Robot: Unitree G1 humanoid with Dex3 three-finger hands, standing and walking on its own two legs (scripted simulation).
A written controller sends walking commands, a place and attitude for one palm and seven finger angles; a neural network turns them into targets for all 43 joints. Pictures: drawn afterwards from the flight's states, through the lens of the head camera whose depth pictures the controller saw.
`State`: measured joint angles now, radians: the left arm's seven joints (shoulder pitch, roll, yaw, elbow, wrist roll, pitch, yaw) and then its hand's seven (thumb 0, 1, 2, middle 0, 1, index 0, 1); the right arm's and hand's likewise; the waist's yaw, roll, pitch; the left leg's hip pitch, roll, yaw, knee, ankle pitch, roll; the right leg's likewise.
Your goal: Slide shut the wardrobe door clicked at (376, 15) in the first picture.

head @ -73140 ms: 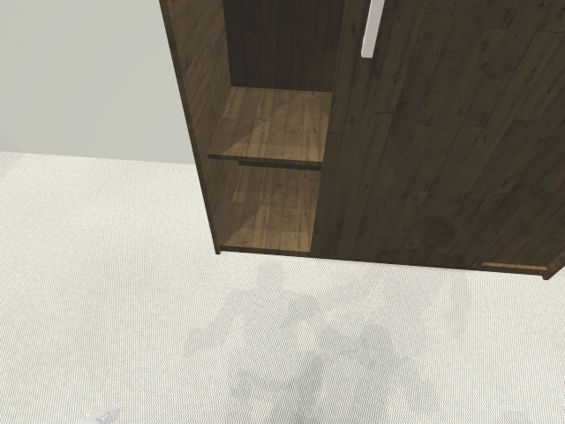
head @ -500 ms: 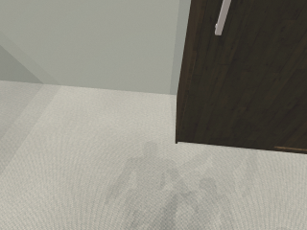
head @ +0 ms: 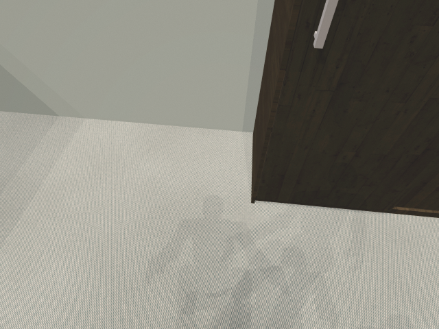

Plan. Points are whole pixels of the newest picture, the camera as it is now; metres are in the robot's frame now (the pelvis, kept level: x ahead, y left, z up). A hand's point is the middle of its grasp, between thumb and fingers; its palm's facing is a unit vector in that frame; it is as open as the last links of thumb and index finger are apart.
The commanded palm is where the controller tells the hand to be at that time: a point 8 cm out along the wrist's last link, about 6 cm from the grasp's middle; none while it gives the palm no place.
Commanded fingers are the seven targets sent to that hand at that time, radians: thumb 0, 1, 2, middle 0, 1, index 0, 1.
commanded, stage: look to check the result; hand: right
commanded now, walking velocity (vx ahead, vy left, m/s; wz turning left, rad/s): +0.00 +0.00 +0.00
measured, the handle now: (328, 5) +0.81 -0.22 +0.23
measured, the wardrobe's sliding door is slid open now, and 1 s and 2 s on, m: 0.00 0.00 0.00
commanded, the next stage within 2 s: stand and wait in 0.08 s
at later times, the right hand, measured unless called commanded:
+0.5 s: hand out of the picture +0.07 -0.21 -0.16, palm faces -0.04 +0.95 -0.32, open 7.4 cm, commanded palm none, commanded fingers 0.00 -0.90 -0.90 0.20 0.30 0.20 0.30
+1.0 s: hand out of the picture +0.07 -0.20 -0.16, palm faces -0.05 +0.95 -0.31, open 7.4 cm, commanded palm none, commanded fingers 0.00 -0.90 -0.90 0.20 0.30 0.20 0.30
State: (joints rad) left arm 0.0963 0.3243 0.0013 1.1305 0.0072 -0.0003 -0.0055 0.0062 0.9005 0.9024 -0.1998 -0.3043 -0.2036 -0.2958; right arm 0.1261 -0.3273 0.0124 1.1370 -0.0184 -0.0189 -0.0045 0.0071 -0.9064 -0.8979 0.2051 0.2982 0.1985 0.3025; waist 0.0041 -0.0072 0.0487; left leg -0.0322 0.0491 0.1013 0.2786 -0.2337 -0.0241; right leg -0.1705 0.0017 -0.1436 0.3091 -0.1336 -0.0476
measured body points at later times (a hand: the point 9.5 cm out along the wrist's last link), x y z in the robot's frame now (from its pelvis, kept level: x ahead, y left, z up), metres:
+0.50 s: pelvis +0.02 +0.02 +0.00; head +0.03 +0.03 +0.45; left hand +0.09 +0.30 -0.15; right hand +0.08 -0.26 -0.14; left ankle -0.05 +0.13 -0.75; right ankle +0.02 -0.09 -0.75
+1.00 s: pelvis +0.02 +0.03 +0.00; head +0.03 +0.04 +0.45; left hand +0.07 +0.31 -0.15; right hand +0.07 -0.25 -0.14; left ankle -0.05 +0.13 -0.75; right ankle +0.02 -0.09 -0.75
